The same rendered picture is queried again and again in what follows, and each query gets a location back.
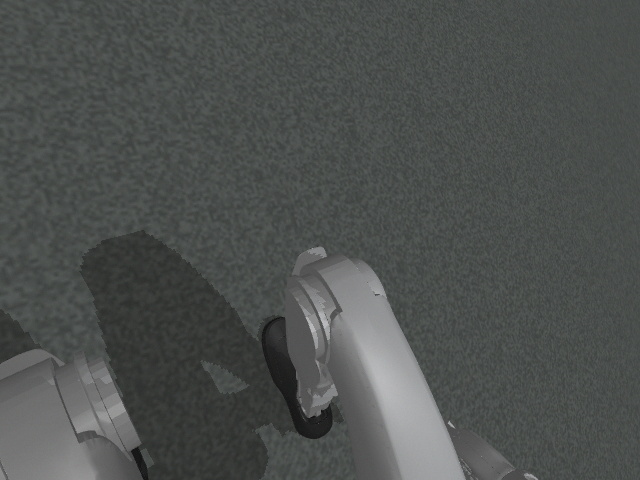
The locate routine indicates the right robot hand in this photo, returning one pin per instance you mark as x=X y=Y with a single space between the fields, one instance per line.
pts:
x=477 y=457

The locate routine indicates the right robot foot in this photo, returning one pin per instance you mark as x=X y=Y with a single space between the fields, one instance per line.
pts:
x=283 y=373

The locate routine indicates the left robot foot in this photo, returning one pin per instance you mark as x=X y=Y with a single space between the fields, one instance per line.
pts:
x=140 y=463

